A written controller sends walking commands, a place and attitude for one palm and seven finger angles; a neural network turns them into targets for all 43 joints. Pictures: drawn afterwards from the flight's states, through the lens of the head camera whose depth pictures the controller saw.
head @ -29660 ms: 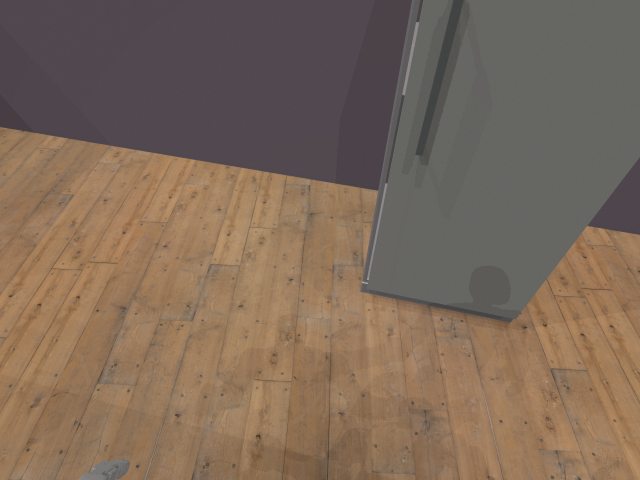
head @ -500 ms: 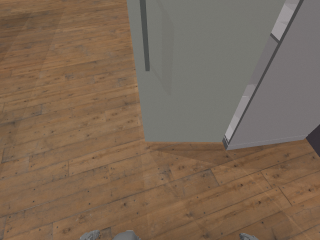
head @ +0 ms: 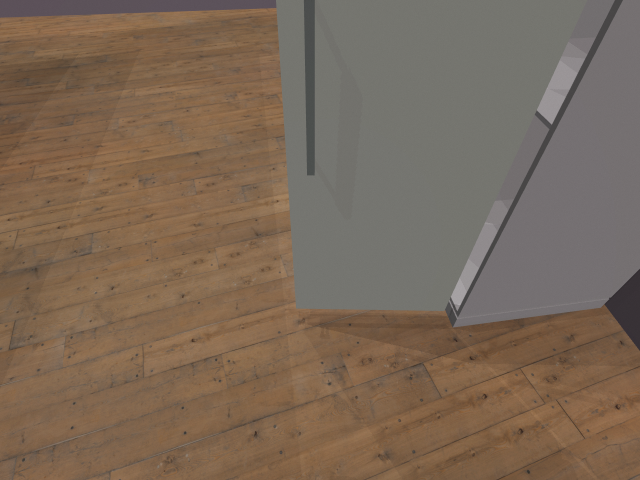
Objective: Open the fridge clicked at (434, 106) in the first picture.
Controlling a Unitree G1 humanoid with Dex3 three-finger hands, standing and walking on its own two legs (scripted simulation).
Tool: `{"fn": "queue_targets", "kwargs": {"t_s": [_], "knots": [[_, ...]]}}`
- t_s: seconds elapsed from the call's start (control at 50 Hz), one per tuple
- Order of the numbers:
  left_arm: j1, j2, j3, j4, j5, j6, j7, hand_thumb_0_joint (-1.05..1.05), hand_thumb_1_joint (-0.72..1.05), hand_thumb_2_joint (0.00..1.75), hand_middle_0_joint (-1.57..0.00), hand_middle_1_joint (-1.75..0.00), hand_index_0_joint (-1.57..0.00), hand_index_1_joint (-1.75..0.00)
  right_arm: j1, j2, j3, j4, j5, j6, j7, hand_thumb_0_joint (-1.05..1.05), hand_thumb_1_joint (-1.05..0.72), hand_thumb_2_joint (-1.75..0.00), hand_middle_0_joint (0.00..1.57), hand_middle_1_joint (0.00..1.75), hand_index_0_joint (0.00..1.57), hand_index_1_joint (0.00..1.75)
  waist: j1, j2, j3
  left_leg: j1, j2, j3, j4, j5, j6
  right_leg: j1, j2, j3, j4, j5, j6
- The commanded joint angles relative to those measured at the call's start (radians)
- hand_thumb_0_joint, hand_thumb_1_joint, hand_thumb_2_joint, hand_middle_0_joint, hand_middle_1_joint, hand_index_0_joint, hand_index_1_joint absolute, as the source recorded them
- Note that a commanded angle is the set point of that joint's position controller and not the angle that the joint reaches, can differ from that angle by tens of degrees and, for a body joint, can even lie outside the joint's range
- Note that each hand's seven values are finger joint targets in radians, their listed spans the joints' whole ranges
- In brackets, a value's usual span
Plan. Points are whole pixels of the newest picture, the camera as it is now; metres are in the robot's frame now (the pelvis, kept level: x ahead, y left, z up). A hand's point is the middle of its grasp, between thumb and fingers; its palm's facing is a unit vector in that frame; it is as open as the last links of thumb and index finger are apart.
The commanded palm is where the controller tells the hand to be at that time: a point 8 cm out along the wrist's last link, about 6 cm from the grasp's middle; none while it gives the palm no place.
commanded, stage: let the arm hang, fingers relaxed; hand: left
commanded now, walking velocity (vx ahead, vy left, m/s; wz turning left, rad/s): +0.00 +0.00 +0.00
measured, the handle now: (310, 95) +0.75 +0.07 +0.11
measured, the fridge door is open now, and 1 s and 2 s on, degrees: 81 81 81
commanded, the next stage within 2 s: look to check the result in 0.32 s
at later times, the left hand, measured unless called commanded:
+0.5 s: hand out of the picture +0.00 +0.20 -0.18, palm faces -0.01 -0.98 -0.19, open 7.3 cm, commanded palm none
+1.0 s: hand out of the picture +0.02 +0.20 -0.18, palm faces -0.02 -0.98 -0.20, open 7.3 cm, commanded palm none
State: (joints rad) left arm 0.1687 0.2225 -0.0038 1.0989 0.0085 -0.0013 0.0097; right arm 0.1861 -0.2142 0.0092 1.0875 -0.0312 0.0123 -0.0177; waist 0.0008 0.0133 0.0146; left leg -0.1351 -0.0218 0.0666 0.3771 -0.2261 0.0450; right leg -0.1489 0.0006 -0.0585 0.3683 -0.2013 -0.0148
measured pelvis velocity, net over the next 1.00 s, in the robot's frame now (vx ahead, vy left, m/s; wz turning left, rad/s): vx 0.00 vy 0.02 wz -0.02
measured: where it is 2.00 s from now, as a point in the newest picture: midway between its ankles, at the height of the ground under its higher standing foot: outside the picture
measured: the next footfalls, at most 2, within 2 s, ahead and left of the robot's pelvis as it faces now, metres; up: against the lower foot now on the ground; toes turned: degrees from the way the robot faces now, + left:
none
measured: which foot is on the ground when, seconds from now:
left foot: down 0.00-1.00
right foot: down 0.00-1.00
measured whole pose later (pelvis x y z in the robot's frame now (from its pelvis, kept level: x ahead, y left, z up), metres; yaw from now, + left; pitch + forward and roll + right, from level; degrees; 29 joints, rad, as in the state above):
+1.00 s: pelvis +0.00 +0.02 +0.00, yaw -1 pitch -1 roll +0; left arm 0.21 0.18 -0.01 1.15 0.01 0.00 0.02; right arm 0.22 -0.18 0.01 1.14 -0.03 -0.01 -0.03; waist 0.00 -0.01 0.04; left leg -0.13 -0.06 0.10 0.36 -0.22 0.08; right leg -0.17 -0.03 -0.03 0.39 -0.21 0.02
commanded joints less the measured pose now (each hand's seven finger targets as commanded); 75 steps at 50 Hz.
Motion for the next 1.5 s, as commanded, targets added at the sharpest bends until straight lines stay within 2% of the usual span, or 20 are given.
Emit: {"fn": "queue_targets", "kwargs": {"t_s": [0.0, 0.1, 0.38, 0.44, 0.5, 0.6, 0.66, 0.76, 0.9, 0.98, 1.06, 1.16, 1.22, 1.34, 1.42, 1.48], "knots": [[0.014, 0.127, 0.026, -0.019, 0.003, -0.016, 0.008, 0.00, 0.90, 0.90, -0.20, -0.30, -0.20, -0.30, 0.027, -0.129, -0.023, -0.017, 0.004, -0.024, -0.010, 0.00, -0.90, -0.90, 0.20, 0.30, 0.20, 0.30, 0.000, -0.001, 0.031, -0.057, 0.138, -0.140, -0.119, 0.076, -0.004, 0.007, -0.113, 0.109, -0.069, 0.049, -0.023], [0.027, 0.116, 0.023, -0.003, 0.001, -0.017, 0.010, 0.00, 0.90, 0.90, -0.20, -0.30, -0.20, -0.30, 0.045, -0.116, -0.019, 0.004, 0.005, -0.028, -0.013, 0.00, -0.90, -0.90, 0.20, 0.30, 0.20, 0.30, 0.001, -0.006, 0.022, -0.037, 0.136, -0.136, -0.114, 0.123, -0.003, 0.007, -0.116, 0.107, -0.059, 0.078, -0.020], [0.079, 0.074, 0.019, 0.026, 0.002, -0.010, 0.017, 0.00, 0.90, 0.90, -0.20, -0.30, -0.20, -0.30, 0.101, -0.084, -0.020, 0.030, 0.009, -0.028, -0.021, 0.00, -0.90, -0.90, 0.20, 0.30, 0.20, 0.30, -0.004, 0.007, 0.026, -0.035, 0.139, -0.137, -0.115, 0.110, 0.003, -0.008, -0.110, 0.095, -0.038, 0.064, -0.017], [0.087, 0.072, 0.019, 0.029, 0.004, -0.010, 0.018, 0.00, 0.90, 0.90, -0.20, -0.30, -0.20, -0.30, 0.102, -0.086, -0.022, 0.030, 0.010, -0.027, -0.022, 0.00, -0.90, -0.90, 0.20, 0.30, 0.20, 0.30, -0.005, -0.002, 0.039, -0.039, 0.139, -0.138, -0.115, 0.091, 0.005, -0.020, -0.108, 0.095, -0.038, 0.054, -0.016], [0.094, 0.069, 0.021, 0.033, 0.004, -0.010, 0.019, 0.00, 0.90, 0.90, -0.20, -0.30, -0.20, -0.30, 0.109, -0.087, -0.023, 0.030, 0.010, -0.031, -0.024, 0.00, -0.90, -0.90, 0.20, 0.30, 0.20, 0.30, -0.007, 0.005, 0.019, -0.019, 0.142, -0.138, -0.107, 0.146, 0.007, -0.017, -0.107, 0.093, -0.023, 0.084, -0.015], [0.100, 0.067, 0.023, 0.035, 0.006, -0.008, 0.020, 0.00, 0.90, 0.90, -0.20, -0.30, -0.20, -0.30, 0.106, -0.087, -0.025, 0.029, 0.010, -0.032, -0.025, 0.00, -0.90, -0.90, 0.20, 0.30, 0.20, 0.30, -0.006, 0.010, 0.027, -0.018, 0.144, -0.142, -0.111, 0.152, 0.007, -0.025, -0.106, 0.090, -0.015, 0.082, -0.012], [0.102, 0.061, 0.021, 0.035, 0.006, -0.008, 0.021, 0.00, 0.90, 0.90, -0.20, -0.30, -0.20, -0.30, 0.103, -0.082, -0.024, 0.029, 0.011, -0.030, -0.025, 0.00, -0.90, -0.90, 0.20, 0.30, 0.20, 0.30, -0.007, -0.008, 0.036, -0.017, 0.144, -0.138, -0.109, 0.148, 0.005, -0.034, -0.105, 0.094, -0.016, 0.079, -0.011], [0.099, 0.065, 0.020, 0.032, 0.007, -0.008, 0.020, 0.00, 0.90, 0.90, -0.20, -0.30, -0.20, -0.30, 0.096, -0.083, -0.024, 0.027, 0.011, -0.028, -0.022, 0.00, -0.90, -0.90, 0.20, 0.30, 0.20, 0.30, -0.006, -0.011, 0.049, -0.031, 0.142, -0.141, -0.120, 0.099, 0.006, -0.039, -0.106, 0.099, -0.021, 0.065, -0.010], [0.088, 0.073, 0.022, 0.024, 0.005, -0.013, 0.020, 0.00, 0.90, 0.90, -0.20, -0.30, -0.20, -0.30, 0.086, -0.091, -0.025, 0.026, 0.010, -0.033, -0.022, 0.00, -0.90, -0.90, 0.20, 0.30, 0.20, 0.30, -0.008, -0.012, 0.016, -0.002, 0.138, -0.129, -0.099, 0.187, 0.005, -0.022, -0.110, 0.105, -0.017, 0.114, -0.013], [0.082, 0.075, 0.022, 0.022, 0.005, -0.010, 0.020, 0.00, 0.90, 0.90, -0.20, -0.30, -0.20, -0.30, 0.080, -0.089, -0.023, 0.030, 0.010, -0.031, -0.021, 0.00, -0.90, -0.90, 0.20, 0.30, 0.20, 0.30, -0.004, 0.006, 0.039, -0.018, 0.139, -0.130, -0.109, 0.162, 0.003, -0.024, -0.111, 0.102, -0.022, 0.095, -0.012], [0.076, 0.084, 0.025, 0.020, 0.004, -0.015, 0.019, 0.00, 0.90, 0.90, -0.20, -0.30, -0.20, -0.30, 0.079, -0.097, -0.024, 0.029, 0.011, -0.034, -0.021, 0.00, -0.90, -0.90, 0.20, 0.30, 0.20, 0.30, -0.006, -0.014, 0.003, 0.004, 0.140, -0.123, -0.096, 0.197, 0.004, -0.006, -0.115, 0.104, -0.023, 0.124, -0.014], [0.065, 0.090, 0.026, 0.018, 0.003, -0.016, 0.020, 0.00, 0.90, 0.90, -0.20, -0.30, -0.20, -0.30, 0.074, -0.104, -0.024, 0.030, 0.011, -0.035, -0.022, 0.00, -0.90, -0.90, 0.20, 0.30, 0.20, 0.30, -0.005, 0.002, 0.002, 0.013, 0.142, -0.124, -0.096, 0.228, 0.001, 0.001, -0.115, 0.105, -0.023, 0.135, -0.016], [0.063, 0.100, 0.028, 0.017, 0.004, -0.017, 0.020, 0.00, 0.90, 0.90, -0.20, -0.30, -0.20, -0.30, 0.074, -0.114, -0.027, 0.029, 0.013, -0.035, -0.022, 0.00, -0.90, -0.90, 0.20, 0.30, 0.20, 0.30, -0.004, -0.012, -0.001, 0.018, 0.142, -0.122, -0.091, 0.244, 0.001, 0.007, -0.116, 0.103, -0.026, 0.147, -0.017], [0.049, 0.103, 0.026, 0.018, 0.003, -0.017, 0.018, 0.00, 0.90, 0.90, -0.20, -0.30, -0.20, -0.30, 0.061, -0.113, -0.025, 0.033, 0.011, -0.033, -0.021, 0.00, -0.90, -0.90, 0.20, 0.30, 0.20, 0.30, -0.006, -0.013, 0.032, 0.004, 0.141, -0.125, -0.108, 0.187, -0.001, -0.003, -0.118, 0.112, -0.045, 0.120, -0.019], [0.046, 0.119, 0.027, 0.014, 0.003, -0.022, 0.018, 0.00, 0.90, 0.90, -0.20, -0.30, -0.20, -0.30, 0.055, -0.130, -0.027, 0.029, 0.013, -0.034, -0.018, 0.00, -0.90, -0.90, 0.20, 0.30, 0.20, 0.30, -0.005, -0.020, 0.008, 0.015, 0.141, -0.123, -0.105, 0.189, 0.001, 0.011, -0.120, 0.115, -0.053, 0.130, -0.021], [0.037, 0.120, 0.026, 0.014, 0.002, -0.022, 0.016, 0.00, 0.90, 0.90, -0.20, -0.30, -0.20, -0.30, 0.046, -0.129, -0.026, 0.031, 0.012, -0.033, -0.017, 0.00, -0.90, -0.90, 0.20, 0.30, 0.20, 0.30, -0.006, -0.018, 0.021, 0.011, 0.140, -0.126, -0.110, 0.173, -0.001, 0.006, -0.122, 0.115, -0.059, 0.123, -0.021]]}}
